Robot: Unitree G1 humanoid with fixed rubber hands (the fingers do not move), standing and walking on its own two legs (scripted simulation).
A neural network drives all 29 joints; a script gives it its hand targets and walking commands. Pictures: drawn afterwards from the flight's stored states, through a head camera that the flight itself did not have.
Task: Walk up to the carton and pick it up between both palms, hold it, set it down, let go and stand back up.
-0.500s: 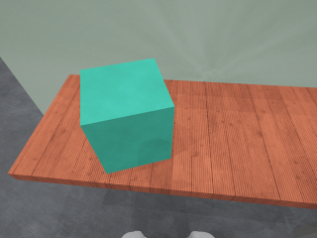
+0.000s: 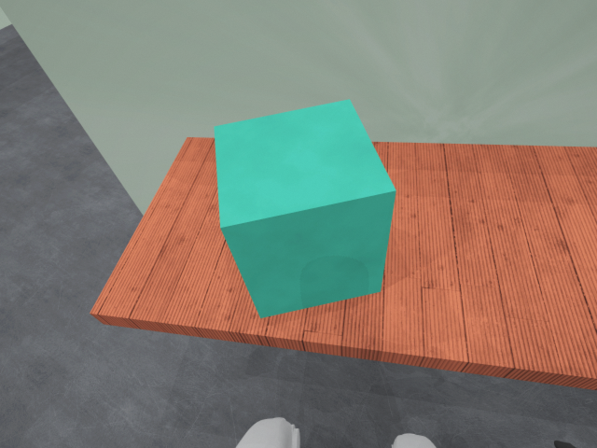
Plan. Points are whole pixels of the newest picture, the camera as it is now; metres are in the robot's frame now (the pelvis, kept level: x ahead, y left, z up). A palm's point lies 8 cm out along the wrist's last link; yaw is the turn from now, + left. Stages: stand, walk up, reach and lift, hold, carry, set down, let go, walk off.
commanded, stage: walk up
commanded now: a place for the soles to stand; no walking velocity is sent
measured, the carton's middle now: (302, 214) +0.45 +0.01 +0.03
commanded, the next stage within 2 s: none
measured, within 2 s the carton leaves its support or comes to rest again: neither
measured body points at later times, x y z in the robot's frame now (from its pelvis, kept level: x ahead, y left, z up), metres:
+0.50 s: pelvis -0.01 +0.18 +0.00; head +0.04 +0.21 +0.45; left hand +0.02 +0.54 -0.11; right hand +0.10 -0.15 -0.08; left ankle +0.01 +0.23 -0.64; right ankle -0.01 +0.02 -0.71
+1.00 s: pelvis +0.01 +0.25 +0.01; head +0.05 +0.33 +0.45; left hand +0.09 +0.57 -0.16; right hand +0.05 -0.09 -0.04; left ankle +0.03 +0.37 -0.71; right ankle +0.00 +0.09 -0.63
